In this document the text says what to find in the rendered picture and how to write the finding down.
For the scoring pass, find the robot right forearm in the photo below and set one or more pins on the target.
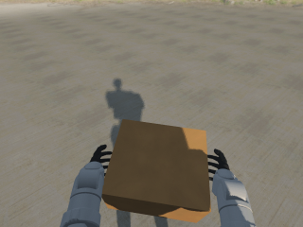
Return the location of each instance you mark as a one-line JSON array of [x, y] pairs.
[[233, 203]]

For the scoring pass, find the robot right hand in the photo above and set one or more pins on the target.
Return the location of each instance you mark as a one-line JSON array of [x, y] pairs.
[[222, 162]]

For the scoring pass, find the carton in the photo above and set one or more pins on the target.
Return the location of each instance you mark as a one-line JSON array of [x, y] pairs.
[[158, 170]]

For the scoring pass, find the robot left forearm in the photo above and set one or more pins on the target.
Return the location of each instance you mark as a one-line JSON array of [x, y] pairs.
[[85, 198]]

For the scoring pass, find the robot left hand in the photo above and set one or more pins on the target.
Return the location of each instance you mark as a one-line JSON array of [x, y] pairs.
[[99, 153]]

